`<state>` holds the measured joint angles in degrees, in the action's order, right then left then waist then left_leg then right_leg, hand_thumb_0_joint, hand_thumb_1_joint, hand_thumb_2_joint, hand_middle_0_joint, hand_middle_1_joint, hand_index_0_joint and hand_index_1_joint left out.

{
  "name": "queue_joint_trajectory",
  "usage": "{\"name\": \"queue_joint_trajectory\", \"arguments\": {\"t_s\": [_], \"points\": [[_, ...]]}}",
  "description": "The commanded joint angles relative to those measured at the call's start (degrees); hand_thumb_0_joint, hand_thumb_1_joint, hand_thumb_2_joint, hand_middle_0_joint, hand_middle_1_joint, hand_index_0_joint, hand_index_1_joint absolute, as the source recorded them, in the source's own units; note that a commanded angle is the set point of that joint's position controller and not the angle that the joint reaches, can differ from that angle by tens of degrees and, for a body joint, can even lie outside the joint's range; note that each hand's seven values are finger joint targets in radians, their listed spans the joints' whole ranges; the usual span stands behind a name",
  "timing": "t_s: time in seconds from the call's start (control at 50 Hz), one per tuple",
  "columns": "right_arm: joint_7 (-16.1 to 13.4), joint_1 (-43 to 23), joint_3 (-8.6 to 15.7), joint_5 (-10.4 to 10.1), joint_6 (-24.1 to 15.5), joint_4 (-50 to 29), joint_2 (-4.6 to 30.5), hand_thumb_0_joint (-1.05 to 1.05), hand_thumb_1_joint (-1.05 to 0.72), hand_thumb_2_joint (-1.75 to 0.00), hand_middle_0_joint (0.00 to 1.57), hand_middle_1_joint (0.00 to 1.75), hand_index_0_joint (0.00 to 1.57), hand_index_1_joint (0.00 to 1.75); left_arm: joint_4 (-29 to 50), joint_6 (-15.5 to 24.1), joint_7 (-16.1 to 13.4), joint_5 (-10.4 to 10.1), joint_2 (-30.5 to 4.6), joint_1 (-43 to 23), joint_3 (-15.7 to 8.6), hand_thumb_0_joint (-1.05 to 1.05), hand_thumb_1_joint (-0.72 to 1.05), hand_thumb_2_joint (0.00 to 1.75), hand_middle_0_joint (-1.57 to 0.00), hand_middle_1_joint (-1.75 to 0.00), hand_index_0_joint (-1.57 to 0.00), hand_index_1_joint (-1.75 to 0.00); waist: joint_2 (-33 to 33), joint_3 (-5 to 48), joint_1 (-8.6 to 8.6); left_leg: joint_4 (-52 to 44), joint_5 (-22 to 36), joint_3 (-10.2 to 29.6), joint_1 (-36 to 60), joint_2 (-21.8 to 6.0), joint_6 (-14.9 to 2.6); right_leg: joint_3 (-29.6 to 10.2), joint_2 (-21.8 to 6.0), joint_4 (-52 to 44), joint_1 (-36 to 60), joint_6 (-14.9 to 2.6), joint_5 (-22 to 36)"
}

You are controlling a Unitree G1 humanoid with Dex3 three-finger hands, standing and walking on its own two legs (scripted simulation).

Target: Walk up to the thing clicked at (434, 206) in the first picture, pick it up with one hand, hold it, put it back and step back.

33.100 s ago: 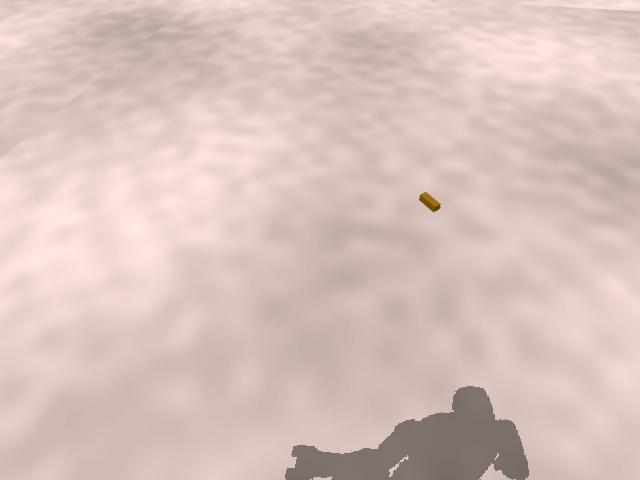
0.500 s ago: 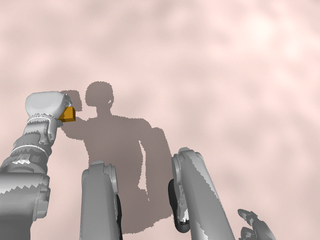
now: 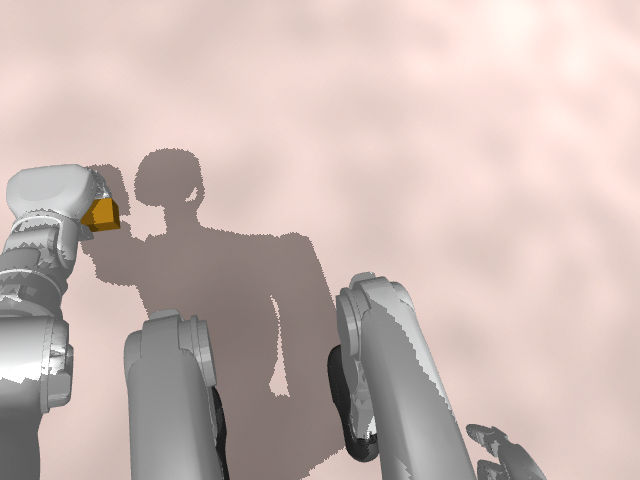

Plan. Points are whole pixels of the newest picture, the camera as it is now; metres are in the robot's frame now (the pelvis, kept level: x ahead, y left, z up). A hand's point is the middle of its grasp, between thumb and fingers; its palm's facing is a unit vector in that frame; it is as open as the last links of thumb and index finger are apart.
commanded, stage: crouch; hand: left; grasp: from above
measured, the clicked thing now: (77, 218) +0.48 +0.27 -0.19
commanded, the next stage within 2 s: lower in 0.32 s
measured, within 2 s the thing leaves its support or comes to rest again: rests again in 1.90 s
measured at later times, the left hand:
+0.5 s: hand (81, 224) +0.47 +0.26 -0.20, palm faces -0.45 -0.03 -0.89, open 6.4 cm
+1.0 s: hand (96, 231) +0.48 +0.26 -0.25, palm faces -0.45 -0.06 -0.89, open 6.5 cm
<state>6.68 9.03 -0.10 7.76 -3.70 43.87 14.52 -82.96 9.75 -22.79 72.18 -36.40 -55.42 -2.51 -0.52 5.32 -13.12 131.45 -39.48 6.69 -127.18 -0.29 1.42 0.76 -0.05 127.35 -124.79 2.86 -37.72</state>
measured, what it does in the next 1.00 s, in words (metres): lowers itself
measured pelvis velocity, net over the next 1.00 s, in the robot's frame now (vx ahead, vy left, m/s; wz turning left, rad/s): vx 0.01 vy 0.00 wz -0.06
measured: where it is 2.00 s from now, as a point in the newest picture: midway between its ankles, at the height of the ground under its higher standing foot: (286, 443)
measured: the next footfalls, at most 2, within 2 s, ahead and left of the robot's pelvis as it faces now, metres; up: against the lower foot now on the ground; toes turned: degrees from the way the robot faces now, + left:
none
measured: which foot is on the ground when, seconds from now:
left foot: down 0.00-1.00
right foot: down 0.00-1.00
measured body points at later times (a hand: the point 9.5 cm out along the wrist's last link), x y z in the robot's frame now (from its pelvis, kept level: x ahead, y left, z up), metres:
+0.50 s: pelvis +0.00 +0.00 -0.03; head +0.24 +0.05 +0.34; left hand +0.49 +0.26 -0.15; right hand +0.04 -0.27 -0.14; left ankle +0.08 +0.13 -0.33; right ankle +0.10 -0.14 -0.33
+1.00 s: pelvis +0.01 +0.00 -0.06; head +0.26 +0.07 +0.31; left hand +0.50 +0.26 -0.20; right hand +0.03 -0.27 -0.15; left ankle +0.08 +0.13 -0.33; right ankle +0.10 -0.14 -0.33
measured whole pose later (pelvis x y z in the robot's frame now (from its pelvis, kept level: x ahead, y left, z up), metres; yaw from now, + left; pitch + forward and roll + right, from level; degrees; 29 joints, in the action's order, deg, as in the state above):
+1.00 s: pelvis +0.01 +0.00 -0.06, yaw -4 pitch +32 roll -9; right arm 10.2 8.4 -6.6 12.3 -6.5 43.5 16.1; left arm -92.2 12.3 -30.0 75.6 -45.3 -57.8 -6.9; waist 2.2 -1.1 -17.6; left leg 143.5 -41.0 10.6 -135.2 0.4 1.8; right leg 3.1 1.3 136.7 -131.5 3.8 -38.0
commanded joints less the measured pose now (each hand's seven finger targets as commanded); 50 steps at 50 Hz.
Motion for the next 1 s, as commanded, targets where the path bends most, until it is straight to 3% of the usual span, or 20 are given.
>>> {"name": "queue_joint_trajectory", "arguments": {"t_s": [0.0, 0.08, 0.14, 0.22, 0.3, 0.32, 0.4, 0.48, 0.56, 0.6, 0.62, 0.66, 0.7, 0.72, 0.86, 0.88, 0.92, 0.94, 0.96, 0.98], "points": [[-0.35, 11.51, 3.90, 0.02, -0.52, -0.74, 13.90, 0.00, -0.90, -0.90, 0.20, 0.30, 0.20, 0.30, 7.67, 0.16, -2.57, -0.20, -14.77, -21.95, -2.28, 0.00, 0.83, 0.19, -1.19, -0.17, -1.21, -0.15, -13.47, 39.42, -0.38, -13.11, 8.30, -6.09, 26.91, 1.06, -2.73, 6.19, 1.54, -12.18, 18.79, -4.94, 9.08], [-0.02, 11.51, 3.10, 0.56, -0.72, -0.81, 13.93, 0.00, -0.90, -0.90, 0.20, 0.30, 0.20, 0.30, 3.67, 0.25, -2.80, -0.08, -13.82, -20.58, -1.75, 0.00, 0.85, 0.16, -1.19, -0.18, -1.22, -0.15, -12.14, 35.96, -1.89, -12.06, 6.35, -5.94, 23.61, 1.28, -2.82, 6.71, 1.61, -10.96, 17.08, -4.85, 7.30], [0.03, 11.34, 2.74, 0.58, -0.74, -0.64, 14.02, 0.00, -0.91, -0.90, 0.20, 0.30, 0.20, 0.30, 4.55, 0.54, -2.97, -0.16, -16.15, -20.51, -2.54, 0.00, 0.85, 0.15, -1.20, -0.16, -1.22, -0.13, -13.29, 37.37, -0.57, -10.95, 7.08, -6.35, 23.10, 1.26, -2.87, 6.49, 1.78, -10.36, 18.52, -4.81, 8.02], [0.23, 11.68, 2.37, 0.54, -0.57, -0.59, 14.35, 0.00, -0.91, -0.90, 0.20, 0.30, 0.20, 0.30, 4.62, 0.53, -3.04, 0.01, -14.84, -20.96, -1.82, 0.00, 0.85, 0.18, -1.21, -0.16, -1.23, -0.13, -14.25, 37.80, -1.57, -9.89, 8.96, -5.83, 23.61, 1.15, -2.70, 7.08, 1.95, -8.76, 17.08, -4.87, 10.15], [0.41, 12.39, 1.96, 0.93, -0.63, -0.52, 14.60, 0.00, -0.91, -0.90, 0.20, 0.30, 0.20, 0.30, 4.33, 0.64, -3.22, 0.05, -16.36, -20.92, -2.63, 0.00, 0.86, 0.18, -1.23, -0.14, -1.25, -0.12, -12.95, 35.84, -2.00, -8.99, 7.42, -6.07, 21.24, 1.22, -2.98, 7.06, 1.90, -9.01, 17.37, -4.59, 8.95], [0.43, 11.72, 2.03, 0.70, -0.63, -0.47, 14.59, 0.00, -0.91, -0.90, 0.20, 0.30, 0.20, 0.30, 4.28, 0.68, -3.13, -0.23, -15.92, -20.14, -2.19, 0.00, 0.86, 0.16, -1.23, -0.13, -1.25, -0.12, -13.82, 35.84, -1.16, -9.18, 7.52, -5.95, 21.95, 1.11, -2.82, 7.14, 1.96, -8.72, 16.57, -4.80, 8.86], [0.51, 12.16, 1.93, 0.72, -0.56, -0.45, 15.09, 0.00, -0.91, -0.90, 0.20, 0.30, 0.20, 0.30, 5.70, 0.77, -3.23, 0.10, -16.14, -20.47, -2.31, 0.00, 0.89, 0.15, -1.25, -0.13, -1.26, -0.11, -15.03, 37.06, -1.75, -8.47, 9.60, -5.38, 23.76, 1.05, -2.53, 7.65, 1.84, -7.45, 15.93, -4.81, 10.91], [0.91, 12.18, 1.11, 1.19, -0.73, -0.53, 15.10, 0.00, -0.91, -0.90, 0.20, 0.30, 0.20, 0.30, 1.65, 0.97, -3.26, 0.35, -15.07, -19.95, -1.28, 0.00, 0.85, 0.19, -1.25, -0.10, -1.26, -0.10, -13.34, 33.41, -3.48, -7.06, 9.18, -5.25, 20.85, 1.02, -2.85, 7.87, 2.10, -7.21, 15.66, -4.51, 11.19], [1.07, 12.04, 0.48, 1.59, -1.09, -0.47, 15.65, 0.00, -0.91, -0.90, 0.20, 0.30, 0.20, 0.30, 1.21, 1.87, -4.41, 0.81, -17.40, -19.77, -2.74, 0.00, 0.89, 0.21, -1.27, -0.12, -1.28, -0.12, -14.35, 34.00, -2.63, -6.49, 9.22, -4.92, 21.14, 1.02, -2.63, 8.39, 2.13, -6.15, 14.98, -4.57, 10.87], [1.25, 12.70, 0.30, 2.12, -1.25, -0.62, 16.19, 0.00, -0.90, -0.90, 0.20, 0.30, 0.20, 0.30, 1.61, 2.35, -5.02, 1.51, -19.09, -20.86, -3.95, 0.00, 0.92, 0.21, -1.29, -0.14, -1.30, -0.13, -14.59, 34.26, -3.91, -5.19, 10.98, -4.95, 21.33, 1.03, -2.73, 8.52, 2.02, -5.61, 15.83, -4.29, 12.90], [1.32, 12.05, -0.05, 2.11, -1.33, -0.69, 15.89, 0.00, -0.91, -0.90, 0.20, 0.30, 0.20, 0.30, -0.28, 2.23, -5.19, 1.53, -17.19, -19.39, -2.66, 0.00, 0.91, 0.20, -1.28, -0.13, -1.29, -0.12, -14.91, 33.97, -3.59, -5.37, 10.63, -4.83, 21.36, 1.00, -2.65, 8.46, 2.18, -5.31, 15.43, -4.33, 12.55], [1.53, 12.03, -0.11, 2.41, -1.51, -0.57, 16.37, 0.00, -0.91, -0.90, 0.20, 0.30, 0.20, 0.30, 0.85, 2.78, -6.06, 1.77, -20.57, -21.83, -4.35, 0.00, 0.90, 0.22, -1.28, -0.14, -1.29, -0.14, -15.72, 33.34, -3.97, -5.04, 9.46, -4.62, 20.68, 0.98, -2.67, 8.79, 2.32, -5.09, 14.60, -4.40, 11.54], [1.85, 11.70, -0.54, 2.84, -1.83, -0.71, 16.27, 0.00, -0.91, -0.90, 0.20, 0.30, 0.20, 0.30, -1.63, 2.42, -6.69, 2.47, -18.98, -19.59, -3.51, 0.00, 0.90, 0.22, -1.27, -0.15, -1.28, -0.14, -16.50, 32.05, -4.14, -4.67, 8.89, -4.66, 20.72, 0.96, -2.54, 9.06, 2.38, -4.44, 13.49, -4.51, 10.98], [1.84, 11.66, -0.41, 3.05, -1.86, -0.62, 16.76, 0.00, -0.91, -0.90, 0.20, 0.30, 0.20, 0.30, 1.40, 2.80, -7.15, 2.36, -20.80, -21.70, -4.72, 0.00, 0.90, 0.24, -1.28, -0.15, -1.29, -0.15, -17.10, 34.03, -4.15, -4.67, 9.43, -4.39, 21.43, 0.92, -2.52, 9.31, 2.51, -4.34, 13.89, -4.43, 11.46], [2.65, 10.80, -1.32, 3.67, -2.71, -0.75, 17.08, 0.00, -0.91, -0.90, 0.20, 0.30, 0.20, 0.30, -1.86, 2.10, -8.87, 2.42, -21.27, -18.96, -4.56, 0.00, 0.91, 0.21, -1.28, -0.16, -1.29, -0.15, -18.21, 32.16, -4.07, -4.09, 7.83, -4.02, 19.97, 0.91, -2.52, 9.76, 2.68, -3.21, 12.79, -4.52, 10.29], [2.83, 11.81, -1.06, 4.17, -2.87, -0.42, 17.49, 0.00, -0.90, -0.90, 0.20, 0.30, 0.20, 0.30, 0.20, 2.19, -9.09, 2.58, -21.82, -21.06, -5.51, 0.00, 0.91, 0.22, -1.27, -0.12, -1.28, -0.11, -18.30, 32.87, -5.35, -3.41, 9.60, -4.10, 21.22, 0.90, -2.47, 10.08, 2.55, -3.08, 13.09, -4.19, 12.15], [3.04, 11.06, -1.64, 3.93, -2.79, -0.28, 17.33, 0.00, -0.90, -0.90, 0.20, 0.30, 0.20, 0.30, -3.14, 2.01, -9.34, 2.29, -20.28, -19.02, -4.18, 0.00, 0.88, 0.19, -1.25, -0.10, -1.26, -0.09, -17.44, 32.94, -5.17, -2.91, 9.78, -3.67, 20.24, 0.83, -2.48, 9.93, 2.84, -2.59, 13.08, -4.35, 12.39], [3.31, 11.48, -1.72, 4.64, -3.14, -0.27, 17.53, 0.00, -0.89, -0.89, 0.20, 0.30, 0.20, 0.30, -1.93, 2.26, -9.56, 2.49, -21.40, -21.61, -4.88, 0.00, 0.89, 0.18, -1.24, -0.11, -1.26, -0.09, -17.53, 32.88, -6.71, -1.78, 11.28, -3.79, 20.14, 0.68, -2.63, 10.10, 2.86, -2.47, 14.21, -3.99, 14.24], [3.27, 11.97, -1.75, 4.66, -3.05, -0.46, 18.37, 0.00, -0.89, -0.90, 0.20, 0.30, 0.20, 0.30, -2.06, 2.43, -10.12, 2.53, -25.05, -20.14, -7.58, 0.00, 0.87, 0.18, -1.23, -0.11, -1.25, -0.09, -16.94, 33.00, -5.72, -2.00, 11.76, -3.45, 19.12, 0.68, -2.68, 10.24, 2.79, -2.40, 15.16, -4.01, 14.58], [3.40, 11.48, -2.15, 4.52, -3.13, -0.18, 17.65, 0.00, -0.90, -0.90, 0.20, 0.30, 0.20, 0.30, -5.06, 2.13, -9.85, 2.42, -21.33, -18.67, -4.88, 0.00, 0.86, 0.19, -1.24, -0.09, -1.25, -0.08, -16.39, 31.14, -5.45, -1.93, 10.46, -3.46, 18.47, 0.81, -2.62, 10.19, 2.81, -2.14, 13.41, -4.22, 13.23]]}}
